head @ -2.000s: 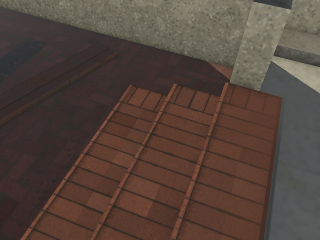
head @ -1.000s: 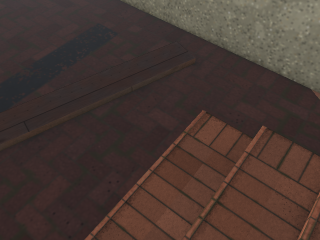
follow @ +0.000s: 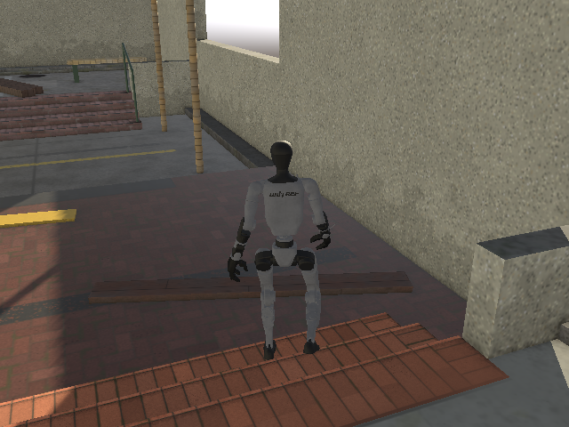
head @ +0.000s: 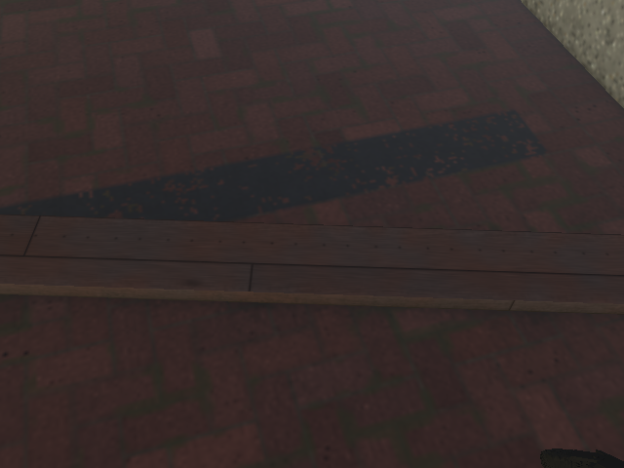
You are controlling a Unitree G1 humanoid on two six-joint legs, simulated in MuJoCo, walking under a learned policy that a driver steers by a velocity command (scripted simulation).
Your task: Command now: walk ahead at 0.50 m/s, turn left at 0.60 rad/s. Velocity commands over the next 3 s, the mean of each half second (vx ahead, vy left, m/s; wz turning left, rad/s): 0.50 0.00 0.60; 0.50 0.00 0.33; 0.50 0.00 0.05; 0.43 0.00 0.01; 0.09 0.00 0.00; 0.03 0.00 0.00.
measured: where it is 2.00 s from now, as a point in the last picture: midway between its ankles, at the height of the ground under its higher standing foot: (258, 266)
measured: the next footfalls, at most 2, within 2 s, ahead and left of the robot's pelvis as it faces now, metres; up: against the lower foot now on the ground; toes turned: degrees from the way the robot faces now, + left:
right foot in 0.48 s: +0.46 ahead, -0.13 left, -0.13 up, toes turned +24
left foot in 1.00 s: +0.66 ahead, +0.20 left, -0.13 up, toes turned +27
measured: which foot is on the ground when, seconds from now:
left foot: down 0.00-0.48, up 0.50-0.98, down 1.00-1.00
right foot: up 0.00-0.46, down 0.48-1.00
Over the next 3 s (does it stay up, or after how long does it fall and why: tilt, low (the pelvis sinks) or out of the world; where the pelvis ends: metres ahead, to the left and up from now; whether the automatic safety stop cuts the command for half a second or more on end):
stays up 1.03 0.35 -0.07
